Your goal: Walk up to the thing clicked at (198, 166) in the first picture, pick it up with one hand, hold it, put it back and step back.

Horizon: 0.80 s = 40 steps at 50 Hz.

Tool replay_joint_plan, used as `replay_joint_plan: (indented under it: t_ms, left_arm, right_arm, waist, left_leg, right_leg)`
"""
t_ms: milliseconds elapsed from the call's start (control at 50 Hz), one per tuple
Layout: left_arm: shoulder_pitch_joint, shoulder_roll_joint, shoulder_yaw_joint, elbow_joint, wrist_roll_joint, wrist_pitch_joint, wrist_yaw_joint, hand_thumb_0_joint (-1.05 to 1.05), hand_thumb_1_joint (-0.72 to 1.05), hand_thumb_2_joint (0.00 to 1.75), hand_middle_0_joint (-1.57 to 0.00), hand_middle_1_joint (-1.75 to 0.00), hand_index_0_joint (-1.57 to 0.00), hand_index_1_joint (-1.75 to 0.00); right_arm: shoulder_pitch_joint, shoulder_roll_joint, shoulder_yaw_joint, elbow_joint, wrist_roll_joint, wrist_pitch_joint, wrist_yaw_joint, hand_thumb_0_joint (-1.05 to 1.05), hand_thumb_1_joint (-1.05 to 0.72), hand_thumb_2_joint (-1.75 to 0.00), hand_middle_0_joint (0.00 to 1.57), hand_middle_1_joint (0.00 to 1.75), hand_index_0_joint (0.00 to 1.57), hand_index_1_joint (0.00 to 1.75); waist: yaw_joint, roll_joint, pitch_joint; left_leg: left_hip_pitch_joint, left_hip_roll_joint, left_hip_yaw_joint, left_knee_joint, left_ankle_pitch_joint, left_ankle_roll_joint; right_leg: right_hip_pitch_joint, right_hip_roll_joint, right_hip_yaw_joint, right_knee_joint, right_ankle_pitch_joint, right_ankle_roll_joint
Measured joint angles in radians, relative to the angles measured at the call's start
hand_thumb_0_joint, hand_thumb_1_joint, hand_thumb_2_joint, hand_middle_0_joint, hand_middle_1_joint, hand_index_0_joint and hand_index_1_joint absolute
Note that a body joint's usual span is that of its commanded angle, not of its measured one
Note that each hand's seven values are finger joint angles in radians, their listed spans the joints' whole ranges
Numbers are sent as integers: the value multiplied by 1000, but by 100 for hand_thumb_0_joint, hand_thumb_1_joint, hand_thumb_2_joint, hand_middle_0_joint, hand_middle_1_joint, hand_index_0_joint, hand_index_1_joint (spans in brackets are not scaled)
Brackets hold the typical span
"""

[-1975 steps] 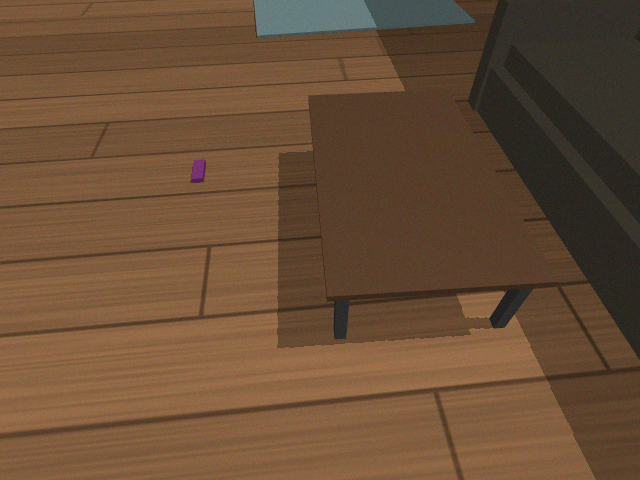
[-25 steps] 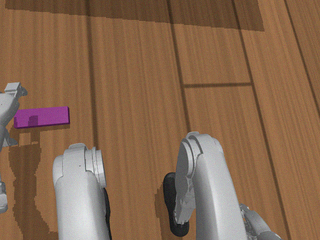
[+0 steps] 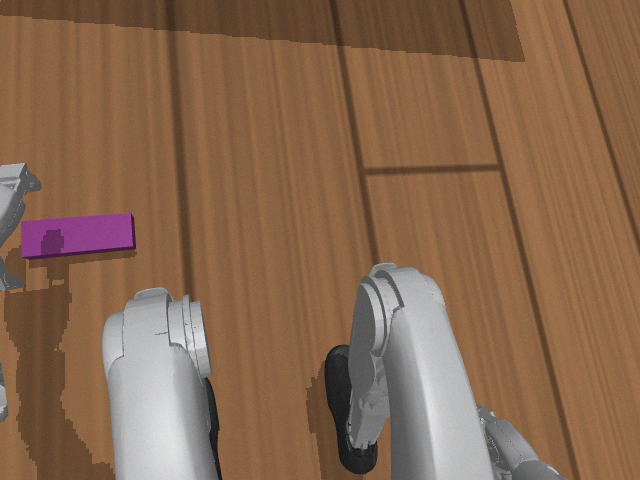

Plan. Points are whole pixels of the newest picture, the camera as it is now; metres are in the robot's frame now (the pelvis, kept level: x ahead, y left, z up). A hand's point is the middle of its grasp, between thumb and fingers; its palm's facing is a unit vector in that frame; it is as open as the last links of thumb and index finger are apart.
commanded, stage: rise first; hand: left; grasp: from above
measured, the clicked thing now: (81, 235) +0.43 +0.32 -0.29
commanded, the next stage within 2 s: approach in 0.04 s
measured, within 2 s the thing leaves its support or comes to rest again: neither
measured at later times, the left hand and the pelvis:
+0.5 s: hand (66, 217) +0.43 +0.30 -0.18, palm faces -0.44 -0.05 -0.90, open 14.0 cm; pelvis +0.00 +0.00 +0.00, yaw +0 degrees
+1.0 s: hand (17, 242) +0.39 +0.35 -0.17, palm faces -0.55 -0.10 -0.83, open 14.2 cm; pelvis +0.00 +0.00 +0.00, yaw +0 degrees
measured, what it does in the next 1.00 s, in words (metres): stands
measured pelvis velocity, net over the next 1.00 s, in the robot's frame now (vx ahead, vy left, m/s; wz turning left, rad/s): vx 0.00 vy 0.00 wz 0.01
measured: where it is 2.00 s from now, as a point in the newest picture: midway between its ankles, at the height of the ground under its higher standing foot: (279, 445)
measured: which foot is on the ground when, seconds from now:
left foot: down 0.00-1.00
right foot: down 0.00-1.00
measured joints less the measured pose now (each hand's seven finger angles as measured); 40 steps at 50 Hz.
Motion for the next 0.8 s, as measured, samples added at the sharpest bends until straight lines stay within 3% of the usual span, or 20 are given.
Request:
replay_joint_plan:
  t_ms: [220,360,440,520,620,720,800]
  left_arm:
    - [5,-13,-17,-10,10,-12,6,0,-42,93,-18,-92,-18,-92]
    - [-53,-40,-122,19,10,19,18,0,-47,97,-13,-96,-13,-96]
    - [-107,-76,-161,66,12,43,42,0,-49,99,-11,-99,-11,-99]
    - [-139,-89,-127,114,36,70,78,0,-51,100,-10,-100,-10,-100]
    - [-138,-85,-65,130,42,114,121,0,-52,101,-9,-101,-9,-101]
    - [-87,-72,-7,85,6,158,117,0,-52,101,-9,-102,-9,-102]
    - [-46,-56,2,34,-55,173,54,0,-53,100,-8,-102,-9,-102]
  right_arm:
    - [-8,-3,-3,-2,6,1,1,0,-90,-89,21,30,20,29]
    - [-1,4,-2,7,14,-15,0,0,-89,-89,21,30,20,29]
    - [5,8,13,10,19,-35,3,0,-89,-89,21,30,20,29]
    - [17,3,34,-5,16,-55,13,0,-89,-89,21,30,20,29]
    - [42,-12,54,-17,12,-61,27,0,-89,-89,21,30,20,29]
    - [69,-27,54,-22,18,-59,39,0,-89,-89,21,30,20,29]
    - [83,-30,36,-24,27,-56,43,1,-89,-89,21,30,20,29]
  waist:
    - [8,-8,-10]
    - [-2,-8,-23]
    - [-27,-7,-20]
    - [-69,-1,-4]
    - [-104,9,20]
    - [-99,26,33]
    - [-70,41,29]
  left_leg:
    - [4,-3,3,-2,8,-1]
    - [-1,-3,11,-15,16,0]
    - [-1,-1,11,-21,17,-1]
    - [-3,1,2,-16,15,-3]
    - [-9,8,-5,-5,12,-5]
    - [-7,15,-3,1,7,-6]
    - [-8,14,3,-2,9,-2]
  right_leg:
    - [4,-1,2,0,6,-1]
    - [-5,-3,9,-7,11,-1]
    - [-6,-1,8,-13,15,-1]
    - [-10,3,2,-14,19,-2]
    - [-22,12,-3,-7,27,-4]
    - [-30,18,0,0,29,-5]
    - [-31,17,5,0,28,-2]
